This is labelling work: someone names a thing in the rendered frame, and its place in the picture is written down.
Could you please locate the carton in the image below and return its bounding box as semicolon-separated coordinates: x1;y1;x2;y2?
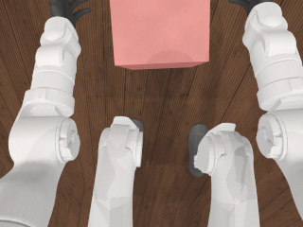
110;0;210;70

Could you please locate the robot right upper arm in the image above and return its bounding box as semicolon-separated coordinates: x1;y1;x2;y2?
256;108;303;220

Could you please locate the robot right shin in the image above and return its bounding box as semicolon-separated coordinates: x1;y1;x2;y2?
193;123;254;174

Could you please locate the robot left upper arm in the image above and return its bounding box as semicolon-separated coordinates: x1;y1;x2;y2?
0;115;80;227

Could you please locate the right robot forearm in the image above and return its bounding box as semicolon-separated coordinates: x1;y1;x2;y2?
242;2;303;112

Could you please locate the robot right foot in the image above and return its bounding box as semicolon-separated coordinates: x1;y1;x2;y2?
187;123;208;177

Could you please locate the left robot forearm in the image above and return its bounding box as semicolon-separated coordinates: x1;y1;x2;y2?
9;16;81;160

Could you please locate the robot right hand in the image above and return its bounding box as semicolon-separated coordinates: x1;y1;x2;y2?
228;0;274;17

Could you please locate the robot left hand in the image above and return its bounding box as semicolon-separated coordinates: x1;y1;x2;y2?
49;0;92;29

